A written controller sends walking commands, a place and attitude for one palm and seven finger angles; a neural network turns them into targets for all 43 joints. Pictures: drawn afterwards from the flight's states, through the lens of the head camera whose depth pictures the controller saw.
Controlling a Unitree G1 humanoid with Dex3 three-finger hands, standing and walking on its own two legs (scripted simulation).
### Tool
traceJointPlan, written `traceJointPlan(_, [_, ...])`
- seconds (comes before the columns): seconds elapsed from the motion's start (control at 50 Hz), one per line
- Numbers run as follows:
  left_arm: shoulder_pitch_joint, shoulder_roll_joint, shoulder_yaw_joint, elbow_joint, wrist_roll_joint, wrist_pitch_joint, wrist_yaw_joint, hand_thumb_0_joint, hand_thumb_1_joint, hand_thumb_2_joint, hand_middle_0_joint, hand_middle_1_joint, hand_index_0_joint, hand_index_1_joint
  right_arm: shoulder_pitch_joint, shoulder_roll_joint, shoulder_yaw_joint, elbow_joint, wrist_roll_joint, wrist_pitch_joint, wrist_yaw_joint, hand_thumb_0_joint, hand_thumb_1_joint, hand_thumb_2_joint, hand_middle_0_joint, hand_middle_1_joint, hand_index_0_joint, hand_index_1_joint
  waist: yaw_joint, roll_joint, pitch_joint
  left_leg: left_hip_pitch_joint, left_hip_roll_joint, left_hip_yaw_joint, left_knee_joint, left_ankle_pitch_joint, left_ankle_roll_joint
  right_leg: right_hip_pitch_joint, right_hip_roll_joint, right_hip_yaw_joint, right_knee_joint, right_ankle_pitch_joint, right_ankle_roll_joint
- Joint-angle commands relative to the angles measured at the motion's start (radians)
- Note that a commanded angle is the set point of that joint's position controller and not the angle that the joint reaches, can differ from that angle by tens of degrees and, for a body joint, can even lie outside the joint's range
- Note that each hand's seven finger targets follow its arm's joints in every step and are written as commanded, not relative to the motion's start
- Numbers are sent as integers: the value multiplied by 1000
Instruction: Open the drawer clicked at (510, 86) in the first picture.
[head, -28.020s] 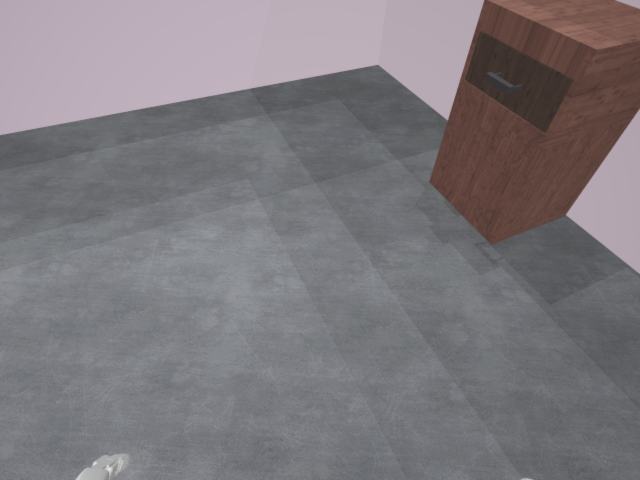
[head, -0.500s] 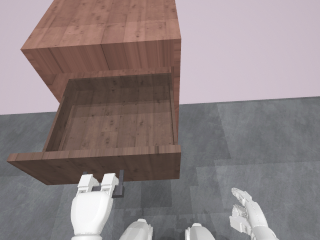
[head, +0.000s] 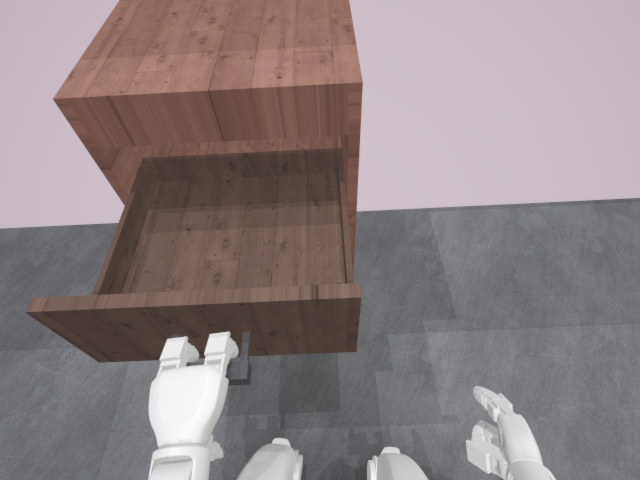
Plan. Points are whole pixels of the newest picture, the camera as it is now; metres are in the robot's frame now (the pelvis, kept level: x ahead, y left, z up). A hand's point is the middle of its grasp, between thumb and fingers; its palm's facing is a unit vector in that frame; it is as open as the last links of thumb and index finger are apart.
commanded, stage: lift the hand off the handle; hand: left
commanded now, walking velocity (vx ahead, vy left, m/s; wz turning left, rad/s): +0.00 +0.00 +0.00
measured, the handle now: (208, 357) +0.28 +0.18 -0.04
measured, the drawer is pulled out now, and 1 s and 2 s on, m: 0.30 0.30 0.30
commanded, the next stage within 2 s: none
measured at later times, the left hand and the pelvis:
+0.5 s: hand (206, 395) +0.23 +0.18 -0.05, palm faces +0.01 -0.09 -1.00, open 13.7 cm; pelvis +0.00 +0.00 +0.00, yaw +0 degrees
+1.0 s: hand (195, 384) +0.24 +0.18 -0.02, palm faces +0.01 -0.10 -0.99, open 13.5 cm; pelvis +0.01 +0.01 +0.03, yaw +0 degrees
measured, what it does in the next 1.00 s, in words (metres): stands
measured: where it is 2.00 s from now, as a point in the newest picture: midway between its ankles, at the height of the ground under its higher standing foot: outside the picture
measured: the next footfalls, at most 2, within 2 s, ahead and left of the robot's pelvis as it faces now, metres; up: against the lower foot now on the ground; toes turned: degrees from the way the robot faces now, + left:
none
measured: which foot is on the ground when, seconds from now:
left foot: down 0.00-1.00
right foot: down 0.00-1.00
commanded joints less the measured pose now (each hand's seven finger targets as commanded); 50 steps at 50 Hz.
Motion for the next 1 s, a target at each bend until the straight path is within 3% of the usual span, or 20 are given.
traceJointPlan(0.0, [-46,84,56,-135,5,1,35,0,-500,300,-300,-1200,-300,-1200,-97,-87,-26,-147,1,-47,-11,0,-900,-900,200,300,200,300,-4,-87,-203,128,-31,24,-121,125,40,167,-18,70,-247,194,18])
traceJointPlan(0.24, [-163,72,32,-139,12,22,53,0,-500,300,-300,-1200,-300,-1200,-97,-90,-32,-133,3,-49,-17,0,-900,-900,200,300,200,300,-17,-60,-227,175,-25,19,-130,128,42,128,-11,45,-244,152,15])
traceJointPlan(0.32, [-175,69,30,-126,2,30,49,0,-500,300,-300,-1200,-300,-1200,-93,-89,-31,-128,4,-48,-20,0,-900,-900,200,300,200,300,-20,-95,-240,168,-27,21,-126,139,44,152,-16,47,-247,182,20])
traceJointPlan(0.36, [-191,103,61,-140,-4,34,50,0,-500,300,-300,-1200,-300,-1200,-92,-91,-31,-127,6,-45,-25,0,-900,-900,200,300,200,300,-13,-89,-251,172,-27,20,-136,135,42,174,-13,57,-256,174,19])
traceJointPlan(0.42, [-167,78,28,-189,-9,37,47,0,-500,300,-300,-1200,-300,-1200,-97,-86,-30,-139,9,-44,-22,0,-900,-900,200,300,200,300,-5,-44,-281,220,-28,24,-153,164,43,201,-13,49,-261,207,17])
traceJointPlan(0.5, [-113,101,52,-215,-24,39,37,0,-500,300,-300,-1200,-300,-1200,-99,-86,-28,-145,12,-35,-22,0,-900,-900,200,300,200,300,-3,-78,-268,222,-27,25,-169,182,42,247,-13,55,-275,255,19])
traceJointPlan(0.54, [-117,87,32,-197,-23,43,30,0,-500,300,-300,-1200,-300,-1200,-104,-87,-23,-144,14,-33,-20,0,-900,-900,200,300,200,300,-14,-84,-209,216,-27,22,-182,158,42,228,-13,52,-295,215,20])
traceJointPlan(0.62, [-130,95,43,-177,-15,49,26,0,-500,300,-300,-1200,-300,-1200,-107,-89,-22,-141,16,-28,-22,0,-900,-900,200,300,200,300,-12,-86,-175,221,-28,26,-196,141,43,230,-14,60,-320,191,21])
traceJointPlan(0.68, [-165,124,66,-193,-18,50,26,0,-500,300,-300,-1200,-300,-1200,-108,-91,-24,-141,19,-26,-25,0,-900,-900,200,300,200,300,-9,-66,-189,248,-28,28,-212,145,43,242,-12,60,-330,179,20])
traceJointPlan(0.8, [-150,106,43,-243,-24,47,19,0,-500,300,-300,-1200,-300,-1200,-110,-90,-27,-157,19,-20,-21,0,-900,-900,200,300,200,300,-8,-20,-216,322,-25,26,-235,200,41,268,-6,46,-334,239,14])
traceJointPlan(0.88, [-146,114,47,-269,-27,44,16,0,-500,300,-300,-1200,-300,-1200,-106,-93,-28,-160,17,-18,-17,0,-900,-900,200,300,200,300,-9,-31,-221,350,-21,24,-248,237,41,291,-3,39,-336,288,14])
traceJointPlan(0.92, [-125,79,9,-261,-32,49,5,0,-500,300,-300,-1200,-300,-1200,-110,-92,-27,-167,19,-17,-10,0,-900,-900,200,300,200,300,-16,-41,-191,359,-21,22,-259,233,42,289,-4,30,-351,277,14])
traceJointPlan(0.98, [-135,99,24,-269,-36,53,-6,0,-500,300,-300,-1200,-300,-1200,-110,-96,-24,-168,22,-12,-9,0,-900,-900,200,300,200,300,-13,-71,-181,363,-20,23,-274,233,45,313,-5,36,-367,286,17])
